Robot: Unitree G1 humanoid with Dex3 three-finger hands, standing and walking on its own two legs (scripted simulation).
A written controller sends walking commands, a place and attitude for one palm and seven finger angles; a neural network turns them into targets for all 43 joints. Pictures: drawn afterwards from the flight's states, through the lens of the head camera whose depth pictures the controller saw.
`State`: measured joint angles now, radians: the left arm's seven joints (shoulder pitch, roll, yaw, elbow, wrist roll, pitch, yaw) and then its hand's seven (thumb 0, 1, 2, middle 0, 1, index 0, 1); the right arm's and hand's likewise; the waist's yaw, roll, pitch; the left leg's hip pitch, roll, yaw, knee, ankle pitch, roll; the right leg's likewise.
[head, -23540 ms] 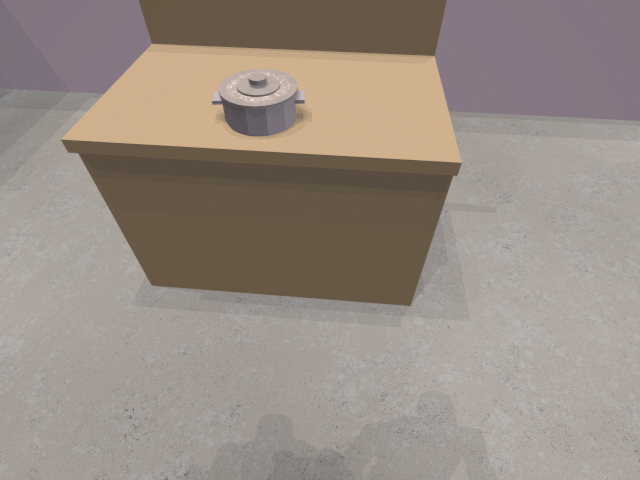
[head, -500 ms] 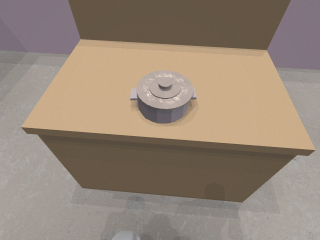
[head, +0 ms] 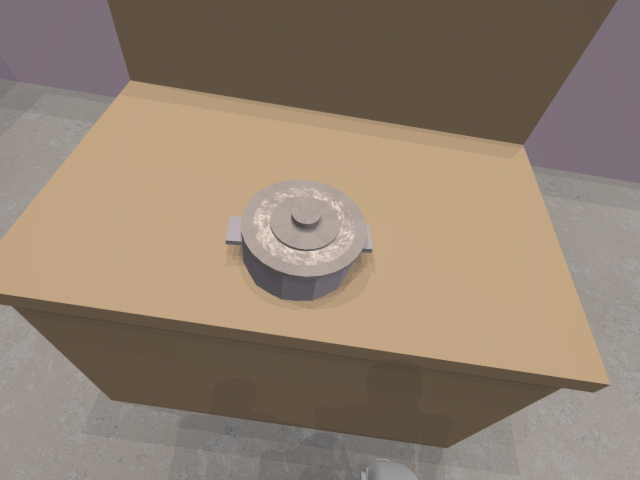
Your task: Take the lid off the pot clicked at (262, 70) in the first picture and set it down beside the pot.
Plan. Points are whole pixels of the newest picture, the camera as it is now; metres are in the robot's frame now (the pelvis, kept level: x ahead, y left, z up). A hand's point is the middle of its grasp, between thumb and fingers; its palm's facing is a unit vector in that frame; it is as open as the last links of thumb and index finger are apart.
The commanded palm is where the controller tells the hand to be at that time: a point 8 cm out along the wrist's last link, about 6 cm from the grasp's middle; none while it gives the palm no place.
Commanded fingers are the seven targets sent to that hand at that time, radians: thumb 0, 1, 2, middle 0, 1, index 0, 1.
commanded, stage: come to a stop and stand still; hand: left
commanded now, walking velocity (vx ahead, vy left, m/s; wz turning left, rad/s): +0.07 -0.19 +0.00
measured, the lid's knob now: (305, 215) +0.49 +0.05 +0.01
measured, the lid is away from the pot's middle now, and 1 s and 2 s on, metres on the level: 0.01 0.01 0.01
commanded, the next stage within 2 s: look again from close up in 1.36 s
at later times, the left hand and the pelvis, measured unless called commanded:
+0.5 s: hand out of the picture +0.11 +0.14 -0.19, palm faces +0.05 -0.98 -0.19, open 7.3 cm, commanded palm none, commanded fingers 0.00 0.90 0.90 -0.20 -0.30 -0.20 -0.30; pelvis +0.03 -0.04 -0.02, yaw +1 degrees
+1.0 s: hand out of the picture -0.06 +0.17 -0.19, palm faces +0.04 -0.98 -0.19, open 7.4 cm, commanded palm none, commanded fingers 0.00 0.90 0.90 -0.20 -0.30 -0.20 -0.30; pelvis +0.00 +0.01 -0.01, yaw +0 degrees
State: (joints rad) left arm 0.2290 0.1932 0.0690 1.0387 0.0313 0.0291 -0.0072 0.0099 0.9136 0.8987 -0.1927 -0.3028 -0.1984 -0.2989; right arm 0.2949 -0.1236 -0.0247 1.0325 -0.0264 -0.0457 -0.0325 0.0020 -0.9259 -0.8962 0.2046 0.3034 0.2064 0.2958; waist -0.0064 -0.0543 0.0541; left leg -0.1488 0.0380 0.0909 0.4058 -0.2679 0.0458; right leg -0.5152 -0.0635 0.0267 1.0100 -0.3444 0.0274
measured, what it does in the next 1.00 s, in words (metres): steps on the spot: right foot, then left foot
